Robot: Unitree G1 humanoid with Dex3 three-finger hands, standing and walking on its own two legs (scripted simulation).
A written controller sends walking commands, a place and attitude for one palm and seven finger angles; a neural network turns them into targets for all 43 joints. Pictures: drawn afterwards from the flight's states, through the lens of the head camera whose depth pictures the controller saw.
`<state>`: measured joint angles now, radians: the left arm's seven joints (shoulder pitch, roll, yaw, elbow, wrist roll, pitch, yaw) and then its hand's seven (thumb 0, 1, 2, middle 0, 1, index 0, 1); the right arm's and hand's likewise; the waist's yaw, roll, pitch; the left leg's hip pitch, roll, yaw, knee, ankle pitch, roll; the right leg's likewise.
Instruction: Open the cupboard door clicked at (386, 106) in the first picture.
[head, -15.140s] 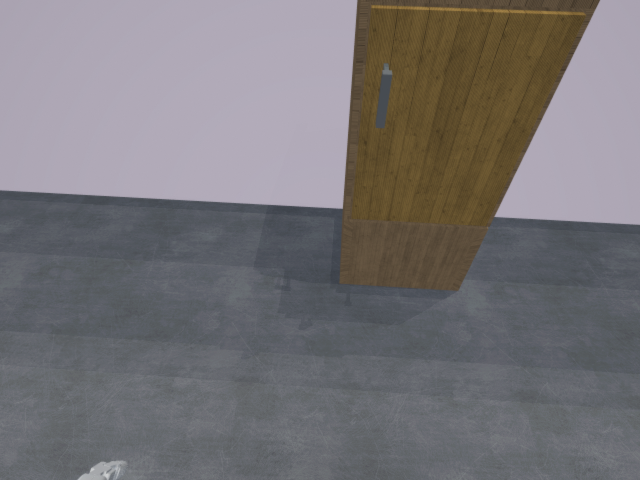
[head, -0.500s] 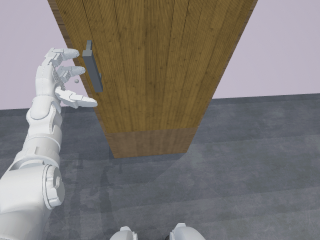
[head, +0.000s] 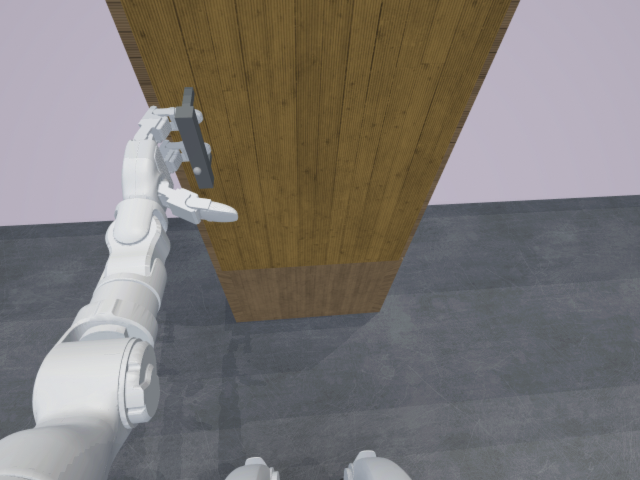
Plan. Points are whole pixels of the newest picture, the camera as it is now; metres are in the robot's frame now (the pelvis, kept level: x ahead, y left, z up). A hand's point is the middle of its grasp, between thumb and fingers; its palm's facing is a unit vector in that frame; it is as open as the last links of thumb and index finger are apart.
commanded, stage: slide the fingers in behind the handle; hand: left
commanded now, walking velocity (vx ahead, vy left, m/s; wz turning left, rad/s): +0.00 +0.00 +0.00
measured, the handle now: (197, 140) +0.54 +0.14 +0.09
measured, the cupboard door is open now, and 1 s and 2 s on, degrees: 0 0 5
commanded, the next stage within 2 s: close the thumb around the handle in 0.80 s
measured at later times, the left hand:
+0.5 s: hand (216, 167) +0.48 +0.11 +0.09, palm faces +0.05 -1.00 -0.01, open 14.1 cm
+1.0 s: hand (215, 166) +0.49 +0.12 +0.09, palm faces +0.03 -1.00 +0.00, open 13.7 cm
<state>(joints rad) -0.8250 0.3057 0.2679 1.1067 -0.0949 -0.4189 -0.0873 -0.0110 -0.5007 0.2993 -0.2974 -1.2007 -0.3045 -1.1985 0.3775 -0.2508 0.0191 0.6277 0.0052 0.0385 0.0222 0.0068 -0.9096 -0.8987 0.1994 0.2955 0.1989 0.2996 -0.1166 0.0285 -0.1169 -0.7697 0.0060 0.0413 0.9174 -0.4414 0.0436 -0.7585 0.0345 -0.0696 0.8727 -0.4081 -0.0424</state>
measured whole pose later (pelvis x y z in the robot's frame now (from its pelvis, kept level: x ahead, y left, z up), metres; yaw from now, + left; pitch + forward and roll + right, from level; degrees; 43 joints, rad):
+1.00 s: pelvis +0.00 -0.01 +0.00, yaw +0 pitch +18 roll -1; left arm -0.84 0.29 0.27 1.11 -0.09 -0.42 -0.06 -0.01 -0.47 0.31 -0.31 -1.21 -0.31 -1.21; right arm 0.39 -0.25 0.01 0.63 0.00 0.03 0.03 0.01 -0.91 -0.90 0.20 0.30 0.20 0.30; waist -0.12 0.03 -0.12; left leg -0.78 0.01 0.04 0.90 -0.44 0.03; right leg -0.77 0.04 -0.07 0.87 -0.41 -0.06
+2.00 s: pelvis +0.01 -0.01 +0.01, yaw -1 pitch +15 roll -1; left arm -0.59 0.21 0.22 0.86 -0.13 -0.40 -0.04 0.01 0.74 0.77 -0.36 -1.35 -0.35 -1.34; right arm 0.41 -0.25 0.00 0.60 0.01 0.04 0.04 0.01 -0.91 -0.90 0.20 0.30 0.20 0.30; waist -0.09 0.04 -0.13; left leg -0.69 0.02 0.06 0.86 -0.43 0.04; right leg -0.70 0.05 -0.04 0.83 -0.40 -0.05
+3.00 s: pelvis +0.01 -0.08 +0.02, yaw +2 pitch +6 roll +2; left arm 0.22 -0.08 -0.24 -0.04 0.02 -0.08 0.52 0.01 0.61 0.76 -0.36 -1.31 -0.40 -1.34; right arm 0.18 -0.21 0.00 0.56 -0.05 0.03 0.02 0.01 -0.91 -0.90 0.20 0.30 0.20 0.30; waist 0.00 0.05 -0.11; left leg -0.48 -0.01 -0.10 0.79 -0.39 -0.01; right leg -0.48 0.07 -0.10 0.79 -0.42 -0.14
